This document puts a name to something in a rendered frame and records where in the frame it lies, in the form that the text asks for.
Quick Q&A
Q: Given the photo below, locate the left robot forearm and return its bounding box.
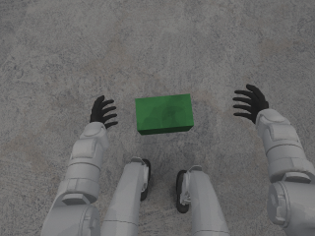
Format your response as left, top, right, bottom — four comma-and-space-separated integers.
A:
40, 121, 109, 236

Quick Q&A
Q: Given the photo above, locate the carton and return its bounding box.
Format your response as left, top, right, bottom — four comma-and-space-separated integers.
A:
135, 93, 194, 136

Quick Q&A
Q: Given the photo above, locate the robot left upper arm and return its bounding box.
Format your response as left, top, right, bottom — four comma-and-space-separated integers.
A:
41, 204, 101, 236

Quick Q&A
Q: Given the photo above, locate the right robot forearm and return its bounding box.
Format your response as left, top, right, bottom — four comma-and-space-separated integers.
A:
255, 108, 315, 185

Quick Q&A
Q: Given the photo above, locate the robot left hand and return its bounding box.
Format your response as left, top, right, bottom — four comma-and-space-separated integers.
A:
90, 95, 118, 129

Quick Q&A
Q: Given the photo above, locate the robot right foot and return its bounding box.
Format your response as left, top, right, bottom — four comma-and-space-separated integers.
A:
176, 170, 189, 213

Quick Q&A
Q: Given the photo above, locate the robot right upper arm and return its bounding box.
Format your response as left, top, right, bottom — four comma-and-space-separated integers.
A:
267, 181, 315, 236

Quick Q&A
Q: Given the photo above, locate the robot right hand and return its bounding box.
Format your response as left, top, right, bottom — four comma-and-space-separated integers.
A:
232, 84, 269, 124

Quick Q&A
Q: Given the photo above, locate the robot left thigh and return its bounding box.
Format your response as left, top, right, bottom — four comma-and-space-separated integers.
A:
100, 161, 149, 236

